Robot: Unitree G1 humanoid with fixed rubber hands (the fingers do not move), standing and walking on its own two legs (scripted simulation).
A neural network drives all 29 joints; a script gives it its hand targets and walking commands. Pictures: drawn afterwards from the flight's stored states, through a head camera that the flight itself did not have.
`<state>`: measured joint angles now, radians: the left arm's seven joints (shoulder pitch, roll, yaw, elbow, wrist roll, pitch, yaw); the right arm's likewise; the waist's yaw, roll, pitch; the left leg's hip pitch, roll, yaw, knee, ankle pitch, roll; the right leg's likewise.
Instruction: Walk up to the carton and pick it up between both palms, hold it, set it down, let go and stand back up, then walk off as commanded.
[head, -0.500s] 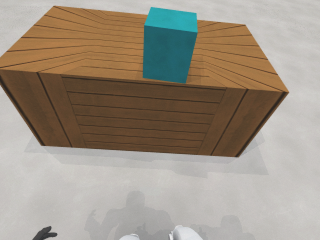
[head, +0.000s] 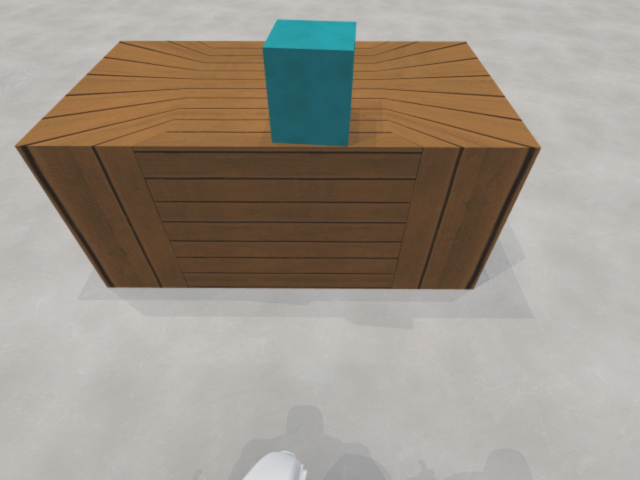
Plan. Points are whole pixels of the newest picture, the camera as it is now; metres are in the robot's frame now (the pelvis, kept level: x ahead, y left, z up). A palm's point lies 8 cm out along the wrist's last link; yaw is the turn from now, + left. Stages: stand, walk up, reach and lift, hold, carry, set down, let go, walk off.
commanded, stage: walk off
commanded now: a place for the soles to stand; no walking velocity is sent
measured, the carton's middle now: (313, 83) +1.07 +0.06 +0.02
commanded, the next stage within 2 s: stand in 1.92 s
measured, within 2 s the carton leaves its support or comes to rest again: neither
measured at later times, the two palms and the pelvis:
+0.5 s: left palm out of the picture +0.10 +0.34 -0.12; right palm out of the picture +0.04 -0.29 -0.05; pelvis +0.04 +0.04 +0.02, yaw +1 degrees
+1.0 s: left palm (108, 412) +0.24 +0.31 -0.08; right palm (559, 450) +0.22 -0.32 -0.11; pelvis +0.14 -0.01 +0.00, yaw +1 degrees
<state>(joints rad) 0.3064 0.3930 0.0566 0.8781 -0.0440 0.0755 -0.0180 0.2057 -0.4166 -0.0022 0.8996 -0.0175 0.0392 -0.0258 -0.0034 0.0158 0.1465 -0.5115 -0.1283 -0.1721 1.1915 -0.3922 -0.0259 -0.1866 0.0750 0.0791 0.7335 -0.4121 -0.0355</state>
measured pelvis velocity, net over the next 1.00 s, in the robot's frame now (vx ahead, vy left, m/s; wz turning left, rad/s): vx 0.14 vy -0.01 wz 0.01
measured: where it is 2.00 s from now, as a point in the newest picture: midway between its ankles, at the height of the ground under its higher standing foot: outside the picture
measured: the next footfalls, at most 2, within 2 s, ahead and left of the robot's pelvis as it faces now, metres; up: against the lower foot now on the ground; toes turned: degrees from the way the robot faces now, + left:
left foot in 0.24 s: +0.04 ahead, +0.14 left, +0.00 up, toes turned -7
right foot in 0.72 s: +0.21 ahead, -0.15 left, +0.00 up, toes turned +3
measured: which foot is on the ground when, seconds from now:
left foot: up 0.00-0.22, down 0.24-0.76, up 0.78-1.00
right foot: down 0.00-0.26, up 0.28-0.70, down 0.72-1.00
